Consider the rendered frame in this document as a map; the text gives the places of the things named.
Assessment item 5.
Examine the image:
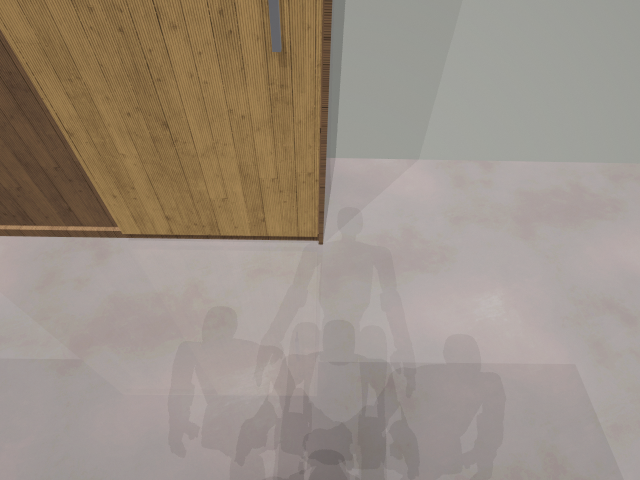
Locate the wardrobe door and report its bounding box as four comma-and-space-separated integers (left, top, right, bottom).
0, 0, 323, 237
0, 29, 118, 227

